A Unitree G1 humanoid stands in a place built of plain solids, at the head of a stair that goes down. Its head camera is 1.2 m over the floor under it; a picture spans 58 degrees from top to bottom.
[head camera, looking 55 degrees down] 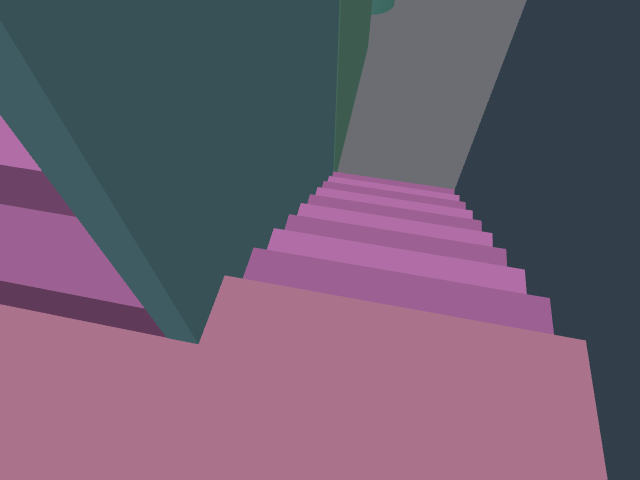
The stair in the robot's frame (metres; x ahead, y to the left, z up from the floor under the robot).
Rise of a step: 0.19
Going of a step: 0.24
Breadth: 1.10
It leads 11 degrees to the right of straight ahead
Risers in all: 10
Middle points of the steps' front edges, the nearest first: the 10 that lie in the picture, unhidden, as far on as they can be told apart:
0.59 -0.24 0.00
0.83 -0.28 -0.19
1.06 -0.33 -0.38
1.30 -0.38 -0.57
1.53 -0.43 -0.76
1.77 -0.47 -0.95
2.00 -0.52 -1.14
2.23 -0.57 -1.33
2.47 -0.62 -1.52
2.70 -0.66 -1.71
